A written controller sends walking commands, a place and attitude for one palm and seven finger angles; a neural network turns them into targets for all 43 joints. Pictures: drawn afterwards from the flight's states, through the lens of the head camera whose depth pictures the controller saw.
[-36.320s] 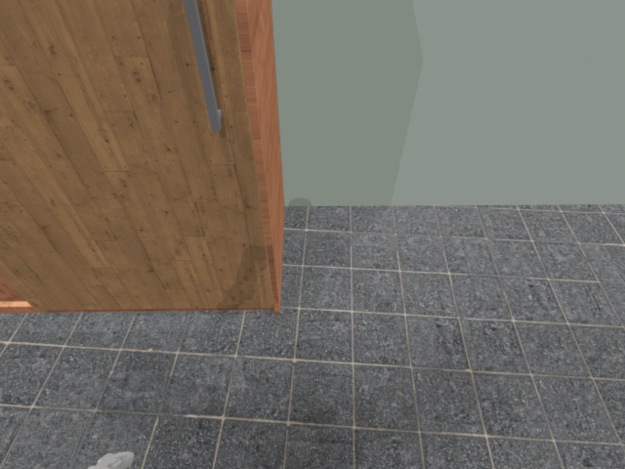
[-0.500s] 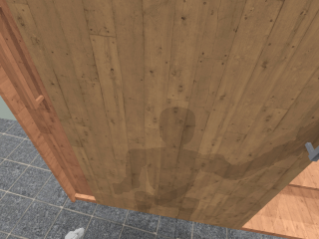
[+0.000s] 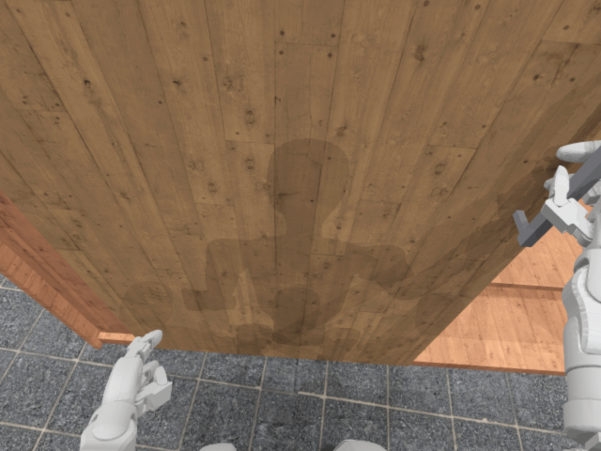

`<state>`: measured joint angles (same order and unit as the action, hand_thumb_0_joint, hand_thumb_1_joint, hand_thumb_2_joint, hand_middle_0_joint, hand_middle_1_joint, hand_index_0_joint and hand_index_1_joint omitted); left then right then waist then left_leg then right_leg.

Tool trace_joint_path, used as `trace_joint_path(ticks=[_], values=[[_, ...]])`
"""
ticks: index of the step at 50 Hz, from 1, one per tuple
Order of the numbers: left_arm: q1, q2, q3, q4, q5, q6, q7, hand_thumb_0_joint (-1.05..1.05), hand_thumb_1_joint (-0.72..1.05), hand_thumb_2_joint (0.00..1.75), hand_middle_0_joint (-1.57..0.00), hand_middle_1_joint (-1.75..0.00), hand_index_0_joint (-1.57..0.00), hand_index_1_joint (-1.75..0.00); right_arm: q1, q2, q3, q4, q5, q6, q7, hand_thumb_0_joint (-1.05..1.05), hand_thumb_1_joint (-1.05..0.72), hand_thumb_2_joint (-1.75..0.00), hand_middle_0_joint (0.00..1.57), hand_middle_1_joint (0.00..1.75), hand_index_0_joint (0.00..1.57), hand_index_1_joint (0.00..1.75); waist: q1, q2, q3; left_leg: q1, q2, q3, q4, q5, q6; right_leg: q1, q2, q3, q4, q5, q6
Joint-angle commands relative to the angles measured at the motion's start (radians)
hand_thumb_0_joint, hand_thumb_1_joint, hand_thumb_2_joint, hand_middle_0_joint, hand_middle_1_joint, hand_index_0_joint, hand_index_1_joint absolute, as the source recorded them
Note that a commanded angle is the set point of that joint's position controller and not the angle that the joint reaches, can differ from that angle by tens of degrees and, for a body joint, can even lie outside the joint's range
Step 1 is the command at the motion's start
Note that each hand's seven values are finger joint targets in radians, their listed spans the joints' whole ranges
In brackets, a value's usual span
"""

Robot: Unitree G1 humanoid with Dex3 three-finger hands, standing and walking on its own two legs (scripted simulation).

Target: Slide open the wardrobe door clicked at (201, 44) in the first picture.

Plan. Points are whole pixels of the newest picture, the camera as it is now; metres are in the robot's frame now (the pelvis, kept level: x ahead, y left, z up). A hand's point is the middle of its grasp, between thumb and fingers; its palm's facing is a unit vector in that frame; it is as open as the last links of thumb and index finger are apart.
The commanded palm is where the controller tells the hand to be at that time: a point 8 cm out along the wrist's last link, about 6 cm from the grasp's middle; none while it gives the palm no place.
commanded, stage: stop walking and hold the door there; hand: right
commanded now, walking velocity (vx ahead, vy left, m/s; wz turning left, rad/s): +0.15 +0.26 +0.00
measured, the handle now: (590, 154) +0.40 -0.31 +0.21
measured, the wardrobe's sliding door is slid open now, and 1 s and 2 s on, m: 0.66 0.66 0.66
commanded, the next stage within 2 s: loosen the grip on the handle in 1.12 s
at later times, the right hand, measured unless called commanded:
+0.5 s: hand (549, 201) +0.37 -0.28 +0.16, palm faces +0.42 +0.89 -0.20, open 5.1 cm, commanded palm +0.33 -0.32 +0.14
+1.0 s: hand (548, 199) +0.37 -0.28 +0.16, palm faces +0.44 +0.87 -0.23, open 5.1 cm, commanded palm +0.33 -0.33 +0.14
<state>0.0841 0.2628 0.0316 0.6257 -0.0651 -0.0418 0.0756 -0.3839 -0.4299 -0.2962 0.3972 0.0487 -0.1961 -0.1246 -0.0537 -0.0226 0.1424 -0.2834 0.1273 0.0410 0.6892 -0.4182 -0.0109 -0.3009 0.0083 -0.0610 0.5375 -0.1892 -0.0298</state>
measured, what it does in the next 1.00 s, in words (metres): stands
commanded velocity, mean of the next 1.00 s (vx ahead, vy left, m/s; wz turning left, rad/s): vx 0.04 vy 0.03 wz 0.00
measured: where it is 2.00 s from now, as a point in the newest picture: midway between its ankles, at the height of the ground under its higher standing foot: outside the picture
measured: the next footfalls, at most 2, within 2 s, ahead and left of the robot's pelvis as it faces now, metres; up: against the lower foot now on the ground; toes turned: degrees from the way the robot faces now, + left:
none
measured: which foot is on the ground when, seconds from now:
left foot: down 0.00-1.00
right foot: down 0.00-1.00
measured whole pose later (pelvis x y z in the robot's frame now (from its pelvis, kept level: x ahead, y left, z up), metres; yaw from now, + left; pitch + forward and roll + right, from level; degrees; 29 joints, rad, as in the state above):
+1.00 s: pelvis +0.03 +0.00 +0.01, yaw +0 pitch -1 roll +1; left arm 0.18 0.23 -0.02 0.70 -0.05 -0.06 0.09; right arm -0.27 -0.41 -0.32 0.42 0.06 -0.24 -0.08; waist -0.03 -0.03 0.03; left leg -0.15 -0.03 0.02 0.39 -0.23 0.01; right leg -0.25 -0.03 -0.04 0.46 -0.19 -0.01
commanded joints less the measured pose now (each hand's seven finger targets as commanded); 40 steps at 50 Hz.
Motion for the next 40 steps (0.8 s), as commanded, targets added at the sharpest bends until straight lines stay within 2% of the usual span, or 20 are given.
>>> trace_joint_path(ticks=[1, 4, 5, 6, 7, 8, 10, 11, 13, 14, 16, 19, 21, 22, 25, 27, 31, 33, 35, 40], values=[[0.029, 0.128, 0.026, -0.111, 0.007, -0.046, -0.007, 0.0, 0.9, 0.9, -0.2, -0.3, -0.2, -0.3, -0.281, -0.149, 0.013, -0.267, -0.004, -0.043, 0.02, 0.0, -0.9, -0.9, 0.45, 1.4, 0.45, 1.4, 0.048, -0.108, -0.363, 0.029, -0.066, 0.038, 0.019, -0.038, 0.012, 0.198, -0.224, 0.209, -0.156, 0.263, -0.106], [0.043, 0.115, 0.0, -0.091, 0.017, -0.051, 0.002, 0.0, 0.9, 0.9, -0.2, -0.3, -0.2, -0.3, -0.287, -0.208, -0.034, -0.173, -0.002, -0.019, 0.016, 0.0, -0.9, -0.9, 0.45, 1.4, 0.45, 1.4, 0.046, -0.011, -0.373, 0.164, -0.062, 0.006, -0.246, 0.093, 0.026, 0.121, -0.174, 0.185, -0.157, -0.082, -0.057], [0.041, 0.105, -0.007, -0.088, 0.025, -0.048, 0.003, 0.0, 0.9, 0.9, -0.2, -0.3, -0.2, -0.3, -0.311, -0.23, -0.044, -0.155, -0.005, -0.016, 0.016, 0.0, -0.9, -0.9, 0.45, 1.4, 0.45, 1.4, 0.053, 0.063, -0.363, 0.179, 0.003, -0.091, -0.351, 0.074, 0.061, 0.072, -0.122, 0.157, -0.102, -0.198, -0.028], [0.039, 0.1, -0.007, -0.087, 0.023, -0.049, 0.005, 0.0, 0.9, 0.9, -0.2, -0.3, -0.2, -0.3, -0.34, -0.257, -0.065, -0.124, -0.003, -0.015, 0.016, 0.0, -0.9, -0.9, 0.45, 1.4, 0.45, 1.4, 0.067, 0.19, -0.326, 0.117, 0.077, -0.228, -0.421, -0.059, 0.096, 0.046, -0.062, 0.123, -0.037, -0.255, -0.002], [0.043, 0.105, -0.004, -0.069, 0.021, -0.048, 0.009, 0.0, 0.9, 0.9, -0.2, -0.3, -0.2, -0.3, -0.386, -0.243, -0.058, -0.099, 0.0, -0.018, 0.016, 0.0, -0.9, -0.9, 0.45, 1.4, 0.45, 1.4, 0.07, 0.289, -0.281, 0.011, 0.121, -0.266, -0.475, -0.218, 0.114, 0.08, -0.038, 0.109, 0.04, -0.229, 0.013], [0.038, 0.111, -0.003, -0.052, 0.022, -0.046, 0.012, 0.0, 0.9, 0.9, -0.2, -0.3, -0.2, -0.3, -0.422, -0.214, -0.042, -0.075, 0.003, -0.02, 0.016, 0.0, -0.9, -0.9, 0.45, 1.4, 0.45, 1.4, 0.07, 0.314, -0.253, -0.043, 0.134, -0.244, -0.484, -0.255, 0.124, 0.099, -0.041, 0.101, 0.083, -0.185, 0.017], [0.041, 0.112, -0.016, -0.031, 0.037, -0.053, 0.013, 0.0, 0.9, 0.9, -0.2, -0.3, -0.2, -0.3, -0.445, -0.2, -0.025, -0.103, -0.002, -0.031, 0.014, 0.0, -0.9, -0.9, 0.45, 1.4, 0.45, 1.4, 0.083, 0.111, -0.298, -0.022, 0.067, -0.127, -0.353, -0.117, 0.099, 0.184, -0.081, 0.116, -0.079, -0.13, -0.002], [0.055, 0.12, -0.013, -0.025, 0.04, -0.056, 0.015, 0.0, 0.9, 0.9, -0.2, -0.3, -0.2, -0.3, -0.421, -0.215, -0.042, -0.099, -0.006, -0.039, 0.013, 0.0, -0.9, -0.9, 0.45, 1.4, 0.45, 1.4, 0.08, -0.025, -0.337, -0.013, -0.009, -0.055, -0.24, -0.031, 0.066, 0.234, -0.126, 0.182, -0.17, -0.135, -0.024], [0.045, 0.115, -0.015, -0.041, 0.031, -0.058, 0.02, 0.0, 0.9, 0.9, -0.2, -0.3, -0.2, -0.3, -0.465, -0.186, 0.004, -0.14, -0.006, -0.047, 0.013, 0.0, -0.9, -0.9, 0.45, 1.4, 0.45, 1.4, 0.073, -0.231, -0.336, -0.094, -0.12, -0.009, -0.045, -0.038, 0.022, 0.278, -0.256, 0.444, -0.342, -0.3, -0.06], [0.038, 0.105, -0.019, -0.045, 0.029, -0.061, 0.022, 0.0, 0.9, 0.9, -0.2, -0.3, -0.2, -0.3, -0.448, -0.176, 0.019, -0.14, -0.006, -0.045, 0.017, 0.0, -0.9, -0.9, 0.45, 1.4, 0.45, 1.4, 0.074, -0.216, -0.313, -0.111, -0.116, -0.048, 0.015, -0.078, 0.023, 0.259, -0.285, 0.486, -0.396, -0.417, -0.079], [0.057, 0.105, -0.019, -0.036, 0.026, -0.068, 0.025, 0.0, 0.9, 0.9, -0.2, -0.3, -0.2, -0.3, -0.364, -0.134, 0.037, -0.08, -0.007, -0.036, 0.017, 0.0, -0.9, -0.9, 0.45, 1.4, 0.45, 1.4, 0.072, -0.167, -0.258, -0.078, -0.109, -0.06, -0.01, -0.048, 0.023, 0.17, -0.293, 0.459, -0.411, -0.485, -0.095], [0.091, 0.117, -0.01, -0.019, 0.023, -0.069, 0.031, 0.0, 0.9, 0.9, -0.2, -0.3, -0.2, -0.3, -0.344, -0.205, -0.022, -0.072, -0.013, -0.04, 0.015, 0.0, -0.9, -0.9, 0.45, 1.4, 0.45, 1.4, 0.058, -0.101, -0.277, 0.062, -0.111, -0.028, -0.214, 0.055, 0.017, 0.161, -0.226, 0.283, -0.303, -0.267, -0.078], [0.098, 0.116, -0.008, -0.022, 0.02, -0.071, 0.027, 0.0, 0.9, 0.9, -0.2, -0.3, -0.2, -0.3, -0.35, -0.135, 0.047, -0.062, -0.013, -0.039, 0.033, 0.0, -0.9, -0.9, 0.45, 1.4, 0.45, 1.4, 0.066, -0.071, -0.284, 0.169, -0.095, -0.052, -0.319, 0.123, 0.025, 0.097, -0.18, 0.202, -0.236, -0.247, -0.053], [0.106, 0.123, -0.001, -0.019, 0.02, -0.069, 0.026, 0.0, 0.9, 0.9, -0.2, -0.3, -0.2, -0.3, -0.345, -0.157, 0.03, -0.043, -0.015, -0.038, 0.034, 0.0, -0.9, -0.9, 0.45, 1.4, 0.45, 1.4, 0.073, -0.051, -0.28, 0.178, -0.074, -0.088, -0.343, 0.102, 0.036, 0.072, -0.157, 0.179, -0.218, -0.267, -0.038], [0.103, 0.121, 0.008, -0.017, 0.02, -0.067, 0.025, 0.0, 0.9, 0.9, -0.2, -0.3, -0.2, -0.3, -0.348, -0.228, -0.029, -0.034, -0.02, -0.042, 0.025, 0.0, -0.9, -0.9, 0.45, 1.4, 0.45, 1.4, 0.075, 0.034, -0.227, 0.071, 0.001, -0.198, -0.434, -0.066, 0.064, 0.055, -0.106, 0.148, -0.148, -0.262, -0.016], [0.1, 0.115, 0.007, -0.009, 0.019, -0.068, 0.025, 0.0, 0.9, 0.9, -0.2, -0.3, -0.2, -0.3, -0.365, -0.211, -0.022, -0.015, -0.012, -0.048, 0.023, 0.0, -0.9, -0.9, 0.45, 1.4, 0.45, 1.4, 0.077, 0.103, -0.193, -0.019, 0.041, -0.241, -0.487, -0.141, 0.083, 0.091, -0.089, 0.129, -0.083, -0.21, -0.003], [0.097, 0.13, 0.011, 0.0, 0.02, -0.075, 0.026, 0.0, 0.9, 0.9, -0.2, -0.3, -0.2, -0.3, -0.315, -0.254, -0.072, -0.008, -0.015, -0.061, 0.013, 0.0, -0.9, -0.9, 0.45, 1.4, 0.45, 1.4, 0.067, 0.018, -0.242, 0.053, -0.005, -0.174, -0.4, 0.13, 0.064, 0.122, -0.115, 0.152, -0.131, -0.029, -0.013], [0.089, 0.122, 0.009, -0.016, 0.012, -0.072, 0.023, 0.0, 0.9, 0.9, -0.2, -0.3, -0.2, -0.3, -0.289, -0.208, -0.037, -0.019, -0.009, -0.061, 0.02, 0.0, -0.9, -0.9, 0.45, 1.4, 0.45, 1.4, 0.063, 0.029, -0.252, 0.061, -0.018, -0.169, -0.399, 0.135, 0.053, 0.127, -0.127, 0.156, -0.143, -0.054, -0.012], [0.09, 0.132, 0.01, -0.015, 0.015, -0.069, 0.026, 0.0, 0.9, 0.9, -0.2, -0.3, -0.2, -0.3, -0.26, -0.24, -0.067, -0.012, -0.012, -0.06, 0.018, 0.0, -0.9, -0.9, 0.45, 1.4, 0.45, 1.4, 0.063, -0.013, -0.233, 0.054, -0.03, -0.158, -0.391, 0.151, 0.05, 0.122, -0.131, 0.159, -0.162, -0.04, -0.016], [0.08, 0.127, 0.009, -0.033, 0.014, -0.065, 0.026, 0.0, 0.9, 0.9, -0.2, -0.3, -0.2, -0.3, -0.209, -0.246, -0.085, -0.071, -0.009, -0.063, 0.018, 0.0, -0.9, -0.9, 0.45, 1.4, 0.45, 1.4, 0.056, 0.009, -0.297, 0.102, -0.041, -0.141, -0.356, 0.335, 0.042, 0.173, -0.136, 0.142, -0.135, 0.136, -0.017]])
